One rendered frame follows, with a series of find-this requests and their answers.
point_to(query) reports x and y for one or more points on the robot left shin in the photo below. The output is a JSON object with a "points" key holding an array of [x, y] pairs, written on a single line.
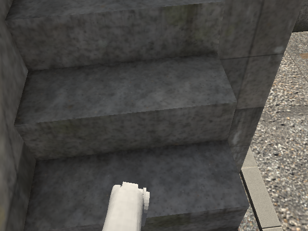
{"points": [[113, 189]]}

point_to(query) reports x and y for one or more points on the left robot thigh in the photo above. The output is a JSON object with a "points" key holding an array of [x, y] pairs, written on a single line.
{"points": [[127, 210]]}

